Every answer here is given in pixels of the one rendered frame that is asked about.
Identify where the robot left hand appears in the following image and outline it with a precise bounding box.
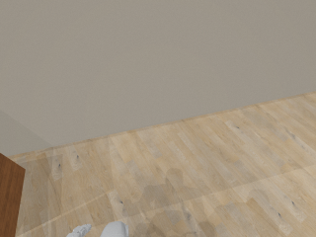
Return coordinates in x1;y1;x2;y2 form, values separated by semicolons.
66;224;92;237

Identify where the cupboard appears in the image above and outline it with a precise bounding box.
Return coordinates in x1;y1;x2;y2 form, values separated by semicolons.
0;153;26;237

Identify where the robot left thigh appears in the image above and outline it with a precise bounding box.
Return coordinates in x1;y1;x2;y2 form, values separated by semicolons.
100;221;129;237

